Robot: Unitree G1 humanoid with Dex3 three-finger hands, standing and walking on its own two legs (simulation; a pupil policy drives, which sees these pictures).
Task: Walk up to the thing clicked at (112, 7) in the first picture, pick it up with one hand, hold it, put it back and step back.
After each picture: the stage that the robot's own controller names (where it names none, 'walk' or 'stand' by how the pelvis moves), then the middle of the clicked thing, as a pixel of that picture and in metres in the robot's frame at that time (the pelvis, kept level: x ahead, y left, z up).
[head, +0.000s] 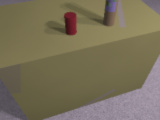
stand; (111, 4) +0.88 -0.12 +0.04
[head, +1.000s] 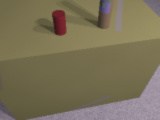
rise first; (106, 5) +0.80 -0.05 +0.07
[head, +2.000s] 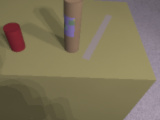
rise first; (72, 26) +0.58 +0.13 +0.07
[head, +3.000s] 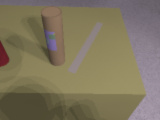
stand; (54, 39) +0.52 +0.16 +0.06
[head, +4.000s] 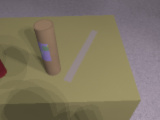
stand; (49, 50) +0.50 +0.17 +0.04
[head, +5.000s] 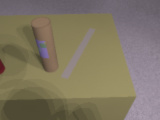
stand; (46, 47) +0.51 +0.19 +0.04
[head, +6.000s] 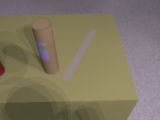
stand; (47, 49) +0.50 +0.18 +0.04
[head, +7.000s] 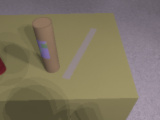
stand; (48, 48) +0.51 +0.18 +0.04
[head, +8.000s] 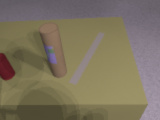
rise first; (54, 53) +0.49 +0.17 +0.04
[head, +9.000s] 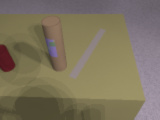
go down; (55, 46) +0.51 +0.17 +0.04
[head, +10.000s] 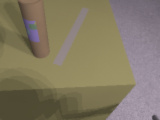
go down; (36, 29) +0.52 +0.16 +0.08
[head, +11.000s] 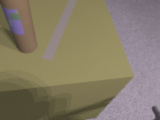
go down; (20, 20) +0.51 +0.17 +0.11
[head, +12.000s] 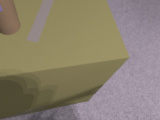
close in; out of the picture +0.54 +0.18 +0.14
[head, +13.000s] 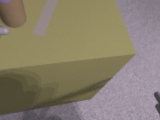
close; out of the picture +0.55 +0.17 +0.16
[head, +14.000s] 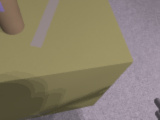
lift; out of the picture +0.55 +0.18 +0.15
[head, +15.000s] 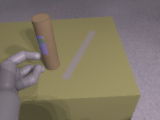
lift; (47, 44) +0.54 +0.18 +0.09
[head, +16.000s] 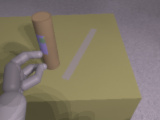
stand; (47, 43) +0.52 +0.18 +0.07
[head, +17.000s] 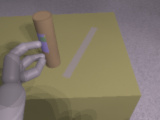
stand; (48, 42) +0.54 +0.17 +0.07
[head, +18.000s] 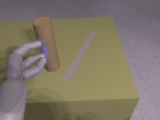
stand; (47, 47) +0.53 +0.17 +0.06
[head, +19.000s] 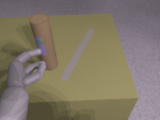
stand; (45, 45) +0.53 +0.18 +0.06
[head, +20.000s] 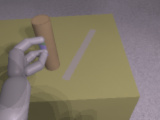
stand; (47, 45) +0.53 +0.18 +0.06
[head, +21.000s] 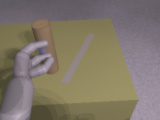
stand; (47, 49) +0.53 +0.18 +0.06
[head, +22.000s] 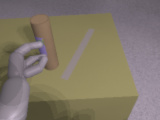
stand; (46, 45) +0.53 +0.18 +0.06
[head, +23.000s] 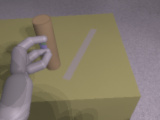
stand; (48, 45) +0.53 +0.17 +0.06
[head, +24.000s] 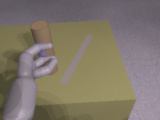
stand; (45, 50) +0.53 +0.18 +0.06
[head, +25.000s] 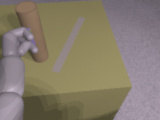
crouch; (34, 36) +0.54 +0.18 +0.07
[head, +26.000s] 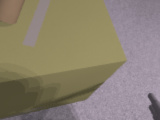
lower; out of the picture +0.61 +0.12 +0.12
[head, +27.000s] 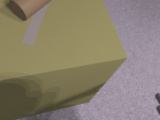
lower; out of the picture +0.66 +0.05 +0.06
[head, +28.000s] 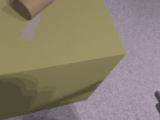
lower; out of the picture +0.65 +0.03 +0.07
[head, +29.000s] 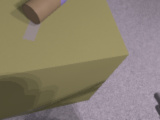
lower; out of the picture +0.63 +0.01 +0.07
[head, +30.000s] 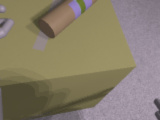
open; (72, 8) +0.58 -0.01 +0.06
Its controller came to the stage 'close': yes
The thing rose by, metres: 0.00
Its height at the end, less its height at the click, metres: -0.09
